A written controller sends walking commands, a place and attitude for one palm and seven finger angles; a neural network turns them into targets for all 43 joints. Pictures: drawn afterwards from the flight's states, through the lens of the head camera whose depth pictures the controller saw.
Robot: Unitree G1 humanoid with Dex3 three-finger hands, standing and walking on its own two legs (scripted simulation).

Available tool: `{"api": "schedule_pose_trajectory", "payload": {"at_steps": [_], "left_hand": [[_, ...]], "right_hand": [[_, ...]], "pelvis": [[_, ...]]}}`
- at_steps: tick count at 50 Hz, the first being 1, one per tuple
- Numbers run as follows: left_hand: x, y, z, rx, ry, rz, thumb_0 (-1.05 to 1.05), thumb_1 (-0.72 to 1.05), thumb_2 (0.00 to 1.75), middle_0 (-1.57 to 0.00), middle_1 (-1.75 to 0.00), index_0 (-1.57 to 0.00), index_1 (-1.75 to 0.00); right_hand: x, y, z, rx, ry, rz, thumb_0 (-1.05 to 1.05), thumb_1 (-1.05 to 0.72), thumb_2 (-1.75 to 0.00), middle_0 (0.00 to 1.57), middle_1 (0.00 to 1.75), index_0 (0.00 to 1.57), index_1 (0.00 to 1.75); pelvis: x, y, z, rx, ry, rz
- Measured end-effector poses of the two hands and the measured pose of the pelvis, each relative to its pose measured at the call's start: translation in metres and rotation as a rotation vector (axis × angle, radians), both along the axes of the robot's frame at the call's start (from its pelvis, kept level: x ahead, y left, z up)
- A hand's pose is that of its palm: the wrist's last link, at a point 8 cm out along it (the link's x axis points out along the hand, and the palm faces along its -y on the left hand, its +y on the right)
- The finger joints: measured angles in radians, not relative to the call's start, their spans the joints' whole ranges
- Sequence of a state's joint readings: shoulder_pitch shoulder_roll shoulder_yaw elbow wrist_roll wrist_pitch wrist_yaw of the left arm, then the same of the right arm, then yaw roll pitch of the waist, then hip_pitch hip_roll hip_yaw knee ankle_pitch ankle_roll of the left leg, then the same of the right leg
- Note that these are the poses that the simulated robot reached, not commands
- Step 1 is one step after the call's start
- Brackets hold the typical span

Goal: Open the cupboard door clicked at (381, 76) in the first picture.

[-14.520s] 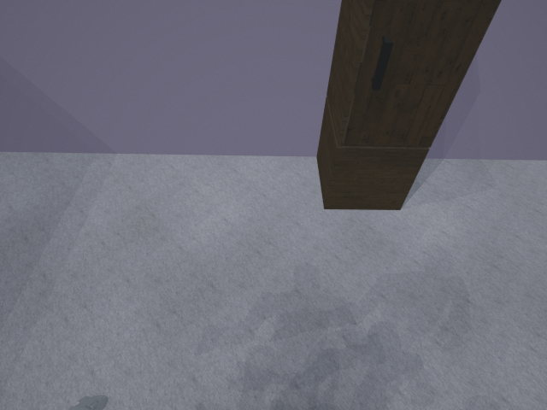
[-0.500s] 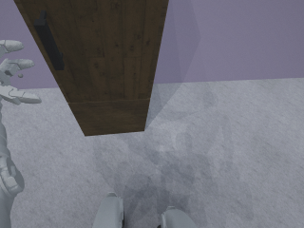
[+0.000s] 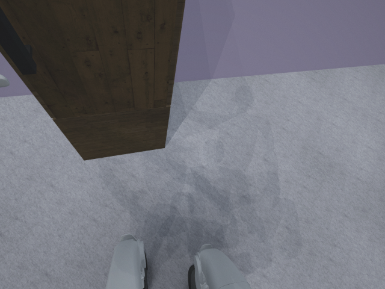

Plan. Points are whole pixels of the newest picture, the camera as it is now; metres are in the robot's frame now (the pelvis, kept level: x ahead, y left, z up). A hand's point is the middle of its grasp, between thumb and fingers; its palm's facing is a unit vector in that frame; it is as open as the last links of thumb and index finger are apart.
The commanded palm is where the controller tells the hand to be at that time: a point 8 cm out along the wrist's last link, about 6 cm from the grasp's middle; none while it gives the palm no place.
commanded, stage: move the hooked fingers beside the handle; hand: left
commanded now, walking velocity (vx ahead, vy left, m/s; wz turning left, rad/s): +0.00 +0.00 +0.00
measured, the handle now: (9, 29) +0.57 +0.29 +0.10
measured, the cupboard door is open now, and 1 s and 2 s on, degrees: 0 0 0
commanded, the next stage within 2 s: slide the fingers in behind the handle in 0.72 s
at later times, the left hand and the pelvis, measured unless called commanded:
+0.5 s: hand out of the picture +0.51 +0.34 +0.10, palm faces +0.14 -0.99 +0.00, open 14.0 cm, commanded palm +0.50 +0.36 +0.09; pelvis +0.01 +0.01 +0.01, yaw +0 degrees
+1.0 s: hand out of the picture +0.50 +0.33 +0.11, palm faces +0.15 -0.99 +0.00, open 14.0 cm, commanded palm +0.49 +0.35 +0.09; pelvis +0.00 +0.01 +0.00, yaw +1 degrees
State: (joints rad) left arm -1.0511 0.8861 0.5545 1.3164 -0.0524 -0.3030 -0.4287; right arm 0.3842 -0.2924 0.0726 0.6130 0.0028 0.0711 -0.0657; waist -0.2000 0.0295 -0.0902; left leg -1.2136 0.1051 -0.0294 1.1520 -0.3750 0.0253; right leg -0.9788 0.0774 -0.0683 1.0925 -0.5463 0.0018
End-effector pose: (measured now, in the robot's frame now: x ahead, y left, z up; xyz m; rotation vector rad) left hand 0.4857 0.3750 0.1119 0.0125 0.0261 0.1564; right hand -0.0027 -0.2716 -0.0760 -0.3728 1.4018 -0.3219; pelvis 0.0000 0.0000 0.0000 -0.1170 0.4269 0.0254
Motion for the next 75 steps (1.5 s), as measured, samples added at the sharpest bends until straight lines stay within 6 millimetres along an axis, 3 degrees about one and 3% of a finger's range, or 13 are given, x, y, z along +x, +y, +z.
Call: {"api": "schedule_pose_trajectory", "payload": {"at_steps": [9,18,30,45,75], "left_hand": [[0.002,0.010,-0.012,-0.009,0.019,0.007,-0.02,-0.50,0.30,-0.30,-1.19,-0.30,-1.20],[-0.003,0.018,-0.011,-0.018,0.011,0.008,-0.02,-0.50,0.30,-0.30,-1.19,-0.30,-1.20],[-0.006,0.010,-0.012,-0.022,0.010,-0.009,-0.02,-0.50,0.30,-0.30,-1.19,-0.30,-1.20],[-0.016,0.008,-0.005,-0.011,-0.004,0.004,-0.02,-0.50,0.30,-0.30,-1.19,-0.30,-1.20],[0.003,-0.039,-0.008,-0.004,-0.005,-0.006,-0.02,-0.50,0.30,-0.30,-1.19,-0.30,-1.20]], "right_hand": [[-0.002,0.009,-0.002,0.026,0.040,-0.017,0.00,-0.90,-0.90,0.21,0.30,0.21,0.30],[0.011,0.012,0.002,0.025,0.034,0.003,0.00,-0.90,-0.90,0.21,0.30,0.21,0.30],[0.028,0.012,0.005,0.016,-0.019,0.039,0.00,-0.90,-0.90,0.21,0.30,0.21,0.30],[0.011,0.013,0.002,0.035,-0.010,0.017,0.00,-0.90,-0.90,0.21,0.30,0.21,0.30],[0.002,0.009,-0.004,0.058,-0.005,0.000,0.00,-0.90,-0.90,0.21,0.30,0.21,0.30]], "pelvis": [[0.006,0.003,0.000,-0.004,0.017,-0.009],[0.010,0.006,0.003,-0.011,0.012,0.005],[0.009,0.010,0.006,-0.010,-0.004,0.014],[0.002,0.007,0.005,-0.005,-0.020,0.010],[0.003,0.000,0.004,0.006,-0.018,0.008]]}}
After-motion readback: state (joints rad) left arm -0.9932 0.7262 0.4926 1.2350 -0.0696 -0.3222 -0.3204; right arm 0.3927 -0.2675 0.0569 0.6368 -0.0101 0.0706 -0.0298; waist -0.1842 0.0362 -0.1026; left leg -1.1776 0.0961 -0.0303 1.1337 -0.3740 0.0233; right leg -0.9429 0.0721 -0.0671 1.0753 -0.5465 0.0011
